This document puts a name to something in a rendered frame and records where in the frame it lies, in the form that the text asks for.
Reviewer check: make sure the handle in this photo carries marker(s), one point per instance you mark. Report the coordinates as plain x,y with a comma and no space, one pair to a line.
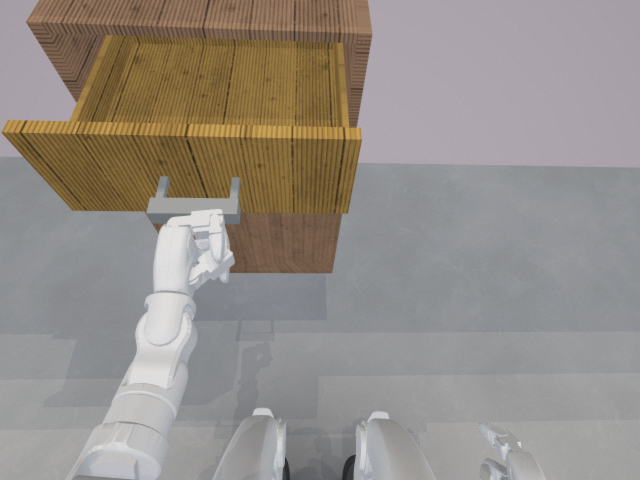
161,209

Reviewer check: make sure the right robot shin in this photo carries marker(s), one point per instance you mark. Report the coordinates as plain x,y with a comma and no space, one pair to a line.
357,473

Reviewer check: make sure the robot left hand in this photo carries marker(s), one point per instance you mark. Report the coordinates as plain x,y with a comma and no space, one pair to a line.
177,251

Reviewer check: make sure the drawer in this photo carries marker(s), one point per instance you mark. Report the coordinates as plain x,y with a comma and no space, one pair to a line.
202,111

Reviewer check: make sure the right robot thigh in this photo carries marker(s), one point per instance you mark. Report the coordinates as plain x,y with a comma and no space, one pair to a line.
385,449

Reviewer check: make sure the robot right hand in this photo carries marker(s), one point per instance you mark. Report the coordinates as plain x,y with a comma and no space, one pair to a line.
520,465

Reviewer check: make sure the cabinet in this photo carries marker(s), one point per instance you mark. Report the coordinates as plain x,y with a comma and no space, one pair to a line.
71,33

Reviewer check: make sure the left robot forearm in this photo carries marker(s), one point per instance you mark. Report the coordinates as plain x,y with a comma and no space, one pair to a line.
131,443

